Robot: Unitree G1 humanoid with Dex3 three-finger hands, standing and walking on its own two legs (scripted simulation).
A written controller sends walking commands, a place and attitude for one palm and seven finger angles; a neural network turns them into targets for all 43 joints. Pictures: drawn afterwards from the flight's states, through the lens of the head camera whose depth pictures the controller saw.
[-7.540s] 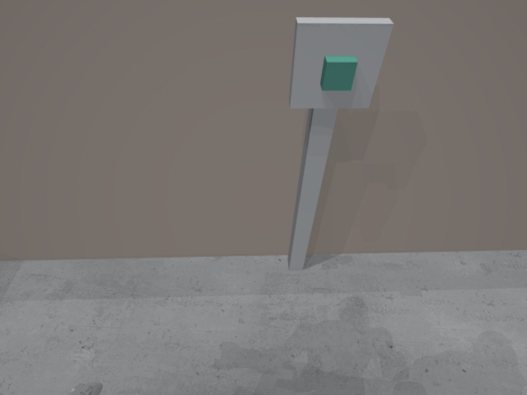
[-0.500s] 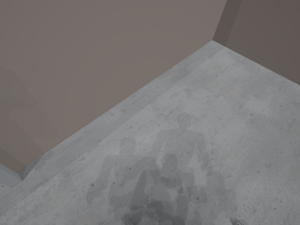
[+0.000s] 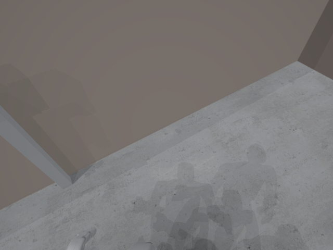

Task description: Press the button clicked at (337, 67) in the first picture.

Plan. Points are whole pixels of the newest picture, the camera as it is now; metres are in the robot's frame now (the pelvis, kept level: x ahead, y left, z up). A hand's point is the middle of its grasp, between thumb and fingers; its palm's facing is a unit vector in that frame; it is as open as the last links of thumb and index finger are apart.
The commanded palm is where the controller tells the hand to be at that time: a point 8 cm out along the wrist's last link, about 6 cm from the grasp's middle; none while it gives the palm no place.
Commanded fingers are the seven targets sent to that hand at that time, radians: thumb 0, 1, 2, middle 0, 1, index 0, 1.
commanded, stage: turn to face it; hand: left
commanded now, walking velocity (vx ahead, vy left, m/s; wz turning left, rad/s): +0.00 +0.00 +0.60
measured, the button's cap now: out of the picture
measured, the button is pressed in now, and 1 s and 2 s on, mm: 0 0 0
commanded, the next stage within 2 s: take the last steps up to it in 0.84 s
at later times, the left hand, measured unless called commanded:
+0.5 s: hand out of the picture -0.02 +0.29 -0.17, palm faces +0.33 -0.91 -0.27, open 7.4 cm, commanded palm none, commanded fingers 0.00 0.90 0.90 -0.20 -0.30 -0.20 -0.30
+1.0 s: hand out of the picture -0.04 +0.19 -0.14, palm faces +0.49 -0.83 -0.27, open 7.4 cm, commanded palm none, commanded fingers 0.00 0.90 0.90 -0.20 -0.30 -0.20 -0.30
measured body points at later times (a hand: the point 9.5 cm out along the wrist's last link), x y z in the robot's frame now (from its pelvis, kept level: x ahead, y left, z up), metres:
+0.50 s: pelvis -0.01 +0.05 +0.00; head +0.02 +0.09 +0.45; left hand -0.03 +0.34 -0.15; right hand +0.17 -0.17 -0.11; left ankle -0.02 +0.14 -0.73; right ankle +0.01 -0.10 -0.65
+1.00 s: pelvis -0.01 -0.01 +0.01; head +0.01 -0.03 +0.46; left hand -0.06 +0.24 -0.12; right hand +0.14 -0.22 -0.16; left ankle -0.10 +0.12 -0.64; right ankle +0.04 -0.08 -0.73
